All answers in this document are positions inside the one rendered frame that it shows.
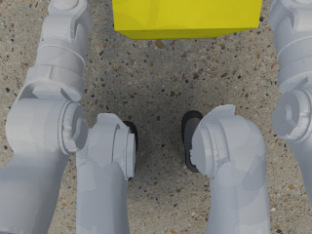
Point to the left robot thigh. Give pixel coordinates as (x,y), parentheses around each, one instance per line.
(102,182)

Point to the robot left upper arm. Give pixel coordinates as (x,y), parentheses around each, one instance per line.
(43,133)

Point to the carton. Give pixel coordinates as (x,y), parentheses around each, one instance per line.
(184,19)

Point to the robot left forearm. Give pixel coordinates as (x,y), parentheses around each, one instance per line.
(61,54)

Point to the robot right forearm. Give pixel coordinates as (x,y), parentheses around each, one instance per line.
(291,21)

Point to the right robot shin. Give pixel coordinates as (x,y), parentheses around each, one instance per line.
(229,110)

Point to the robot right upper arm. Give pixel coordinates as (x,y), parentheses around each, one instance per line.
(292,121)

